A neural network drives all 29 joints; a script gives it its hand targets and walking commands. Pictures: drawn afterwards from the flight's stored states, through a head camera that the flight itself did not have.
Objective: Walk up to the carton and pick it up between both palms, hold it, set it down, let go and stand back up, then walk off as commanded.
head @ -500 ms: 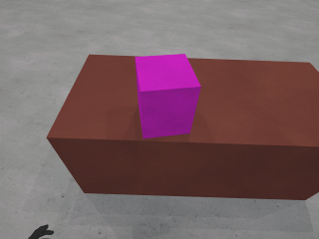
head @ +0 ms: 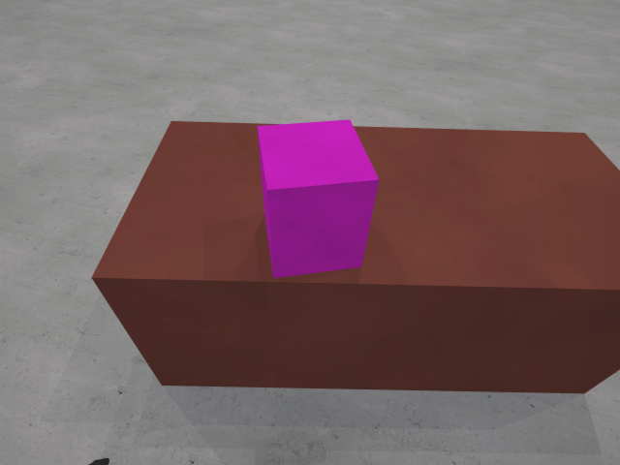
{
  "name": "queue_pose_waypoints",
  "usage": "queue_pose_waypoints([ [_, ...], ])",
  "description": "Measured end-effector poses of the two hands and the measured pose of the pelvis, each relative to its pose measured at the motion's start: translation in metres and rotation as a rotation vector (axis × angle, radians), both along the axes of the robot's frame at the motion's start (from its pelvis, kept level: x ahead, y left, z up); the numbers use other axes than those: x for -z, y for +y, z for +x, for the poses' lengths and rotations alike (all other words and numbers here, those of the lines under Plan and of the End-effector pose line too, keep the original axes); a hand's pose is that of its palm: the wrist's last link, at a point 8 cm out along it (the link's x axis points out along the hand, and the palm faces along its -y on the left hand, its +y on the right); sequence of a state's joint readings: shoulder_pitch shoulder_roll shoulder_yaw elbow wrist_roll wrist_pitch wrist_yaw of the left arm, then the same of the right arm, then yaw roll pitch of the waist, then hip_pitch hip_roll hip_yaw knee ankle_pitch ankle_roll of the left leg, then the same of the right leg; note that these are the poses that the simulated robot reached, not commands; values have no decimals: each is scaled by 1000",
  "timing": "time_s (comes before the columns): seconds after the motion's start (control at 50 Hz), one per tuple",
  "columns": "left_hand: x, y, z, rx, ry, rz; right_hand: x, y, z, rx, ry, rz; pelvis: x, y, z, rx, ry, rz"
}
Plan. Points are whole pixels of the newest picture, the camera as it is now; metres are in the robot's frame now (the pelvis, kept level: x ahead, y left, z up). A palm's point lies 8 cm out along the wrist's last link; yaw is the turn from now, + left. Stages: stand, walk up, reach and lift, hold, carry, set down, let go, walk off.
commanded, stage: stand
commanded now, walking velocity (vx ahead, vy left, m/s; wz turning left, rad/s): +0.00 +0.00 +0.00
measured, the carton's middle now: (311, 199) +0.66 +0.01 -0.07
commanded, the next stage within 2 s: none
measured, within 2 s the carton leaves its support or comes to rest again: neither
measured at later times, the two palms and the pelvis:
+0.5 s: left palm out of the picture +0.09 +0.29 -0.11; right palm out of the picture +0.07 -0.31 -0.12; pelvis +0.01 -0.01 +0.00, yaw +0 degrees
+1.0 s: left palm out of the picture +0.11 +0.29 -0.11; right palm out of the picture +0.10 -0.31 -0.12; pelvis +0.02 -0.01 +0.00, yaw +0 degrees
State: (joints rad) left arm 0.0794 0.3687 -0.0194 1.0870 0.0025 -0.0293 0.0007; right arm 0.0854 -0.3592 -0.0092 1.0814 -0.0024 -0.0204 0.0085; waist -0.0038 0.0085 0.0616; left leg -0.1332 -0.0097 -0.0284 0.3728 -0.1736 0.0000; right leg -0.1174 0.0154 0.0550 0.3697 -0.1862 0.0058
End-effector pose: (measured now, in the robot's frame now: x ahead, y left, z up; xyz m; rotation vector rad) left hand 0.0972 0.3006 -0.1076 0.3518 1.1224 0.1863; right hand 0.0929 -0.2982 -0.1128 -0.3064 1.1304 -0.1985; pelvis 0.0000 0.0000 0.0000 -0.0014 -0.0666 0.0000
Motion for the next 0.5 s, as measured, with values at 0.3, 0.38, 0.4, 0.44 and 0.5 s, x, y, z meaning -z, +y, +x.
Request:
queue_pose_waypoints([
  [0.3,4,-3,-19,-11,72,4,7,-8,-31,34,95,2,-1,-5,0,-1,16,0],
  [0.38,4,-5,-15,-9,70,3,6,-9,-28,35,95,1,-2,-6,2,0,18,0],
  [0.4,4,-5,-13,-8,67,2,6,-9,-27,34,93,0,-2,-6,3,-1,19,0],
  [0.44,4,-6,-10,-6,62,2,6,-10,-24,33,89,-1,-2,-6,4,0,20,0],
  [0.5,3,-7,-4,-3,53,2,5,-10,-19,29,82,-3,-2,-7,6,0,22,0],
])
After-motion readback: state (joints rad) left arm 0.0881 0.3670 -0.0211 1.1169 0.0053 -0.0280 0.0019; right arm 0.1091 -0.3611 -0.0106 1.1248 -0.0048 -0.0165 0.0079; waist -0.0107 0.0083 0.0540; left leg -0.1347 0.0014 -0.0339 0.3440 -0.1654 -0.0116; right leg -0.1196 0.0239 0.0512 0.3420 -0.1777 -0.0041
